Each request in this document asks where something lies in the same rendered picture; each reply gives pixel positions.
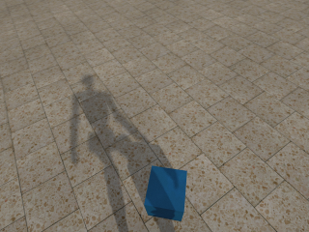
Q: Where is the carton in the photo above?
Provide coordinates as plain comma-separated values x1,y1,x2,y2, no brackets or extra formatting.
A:
144,165,187,221

